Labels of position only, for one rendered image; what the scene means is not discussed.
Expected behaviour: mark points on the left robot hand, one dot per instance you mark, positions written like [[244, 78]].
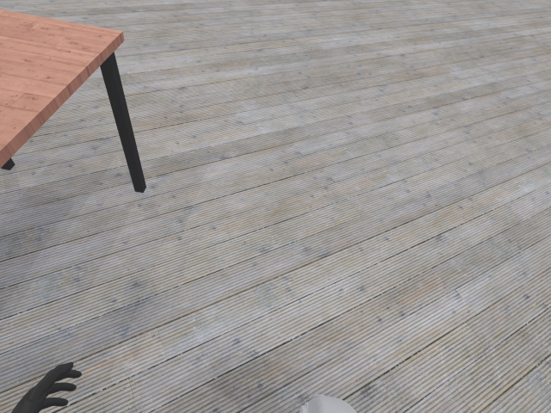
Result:
[[35, 399]]

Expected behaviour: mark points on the robot right thigh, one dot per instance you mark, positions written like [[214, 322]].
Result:
[[324, 404]]

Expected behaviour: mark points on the table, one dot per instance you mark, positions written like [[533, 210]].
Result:
[[43, 61]]

